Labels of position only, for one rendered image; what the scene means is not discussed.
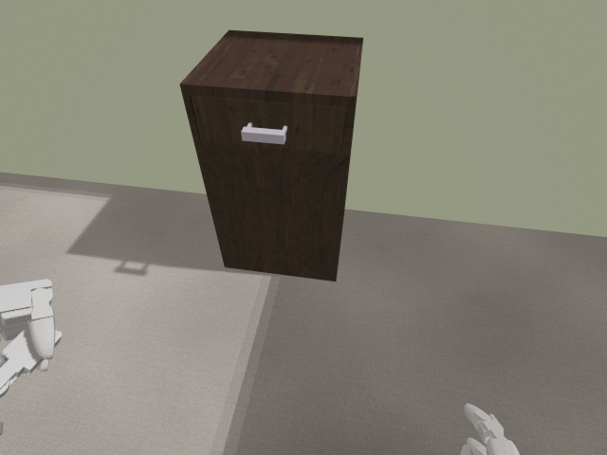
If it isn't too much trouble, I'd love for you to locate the right robot hand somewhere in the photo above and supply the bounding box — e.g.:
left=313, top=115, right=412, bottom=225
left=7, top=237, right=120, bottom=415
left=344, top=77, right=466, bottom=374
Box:
left=460, top=404, right=520, bottom=455

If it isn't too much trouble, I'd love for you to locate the drawer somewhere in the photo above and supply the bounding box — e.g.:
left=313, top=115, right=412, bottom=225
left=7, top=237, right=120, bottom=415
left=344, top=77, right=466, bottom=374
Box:
left=192, top=96, right=347, bottom=153

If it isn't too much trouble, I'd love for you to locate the left robot hand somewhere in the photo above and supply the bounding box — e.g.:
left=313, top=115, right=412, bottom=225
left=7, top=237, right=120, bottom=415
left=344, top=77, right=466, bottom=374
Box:
left=0, top=279, right=62, bottom=398

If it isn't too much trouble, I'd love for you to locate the handle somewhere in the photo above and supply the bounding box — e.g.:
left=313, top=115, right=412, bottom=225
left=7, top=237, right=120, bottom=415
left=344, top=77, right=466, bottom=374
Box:
left=241, top=122, right=287, bottom=144

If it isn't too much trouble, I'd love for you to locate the cabinet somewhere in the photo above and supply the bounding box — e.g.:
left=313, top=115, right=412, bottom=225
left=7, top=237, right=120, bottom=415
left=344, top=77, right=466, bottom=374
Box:
left=180, top=30, right=363, bottom=282

